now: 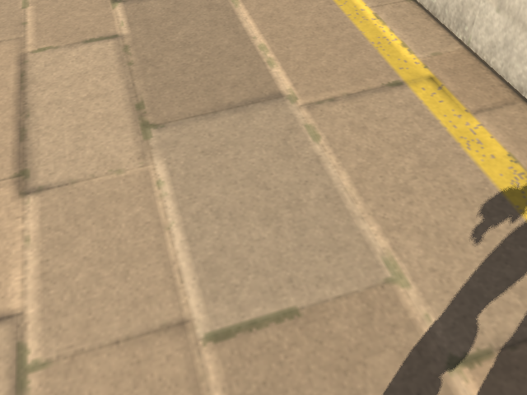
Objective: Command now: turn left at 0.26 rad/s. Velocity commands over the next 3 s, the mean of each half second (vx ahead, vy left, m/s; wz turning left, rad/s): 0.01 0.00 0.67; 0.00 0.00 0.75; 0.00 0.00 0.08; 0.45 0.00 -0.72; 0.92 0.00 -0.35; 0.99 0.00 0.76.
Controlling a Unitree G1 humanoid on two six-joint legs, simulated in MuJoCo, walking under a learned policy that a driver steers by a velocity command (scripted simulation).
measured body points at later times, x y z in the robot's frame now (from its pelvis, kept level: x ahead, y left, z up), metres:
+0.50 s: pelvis -0.02 +0.03 +0.01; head +0.02 +0.08 +0.45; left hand +0.03 +0.35 -0.11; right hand +0.18 -0.21 -0.08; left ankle -0.04 +0.09 -0.74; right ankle +0.04 -0.11 -0.66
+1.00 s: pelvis +0.03 +0.01 +0.01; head +0.07 +0.02 +0.45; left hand -0.06 +0.32 -0.08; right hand +0.32 -0.12 -0.11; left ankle -0.09 +0.08 -0.66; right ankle +0.11 -0.05 -0.74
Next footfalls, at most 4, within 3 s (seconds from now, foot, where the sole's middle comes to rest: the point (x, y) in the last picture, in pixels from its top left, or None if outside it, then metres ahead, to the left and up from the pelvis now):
0.30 left None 0.00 0.10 -0.77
0.84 right None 0.14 -0.02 -0.77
1.22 left None -0.03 0.12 -0.77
1.82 right None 0.17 -0.04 -0.77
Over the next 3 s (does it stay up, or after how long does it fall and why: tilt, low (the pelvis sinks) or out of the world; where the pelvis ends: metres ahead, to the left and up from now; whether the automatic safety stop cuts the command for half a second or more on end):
stays up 1.07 0.21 -0.02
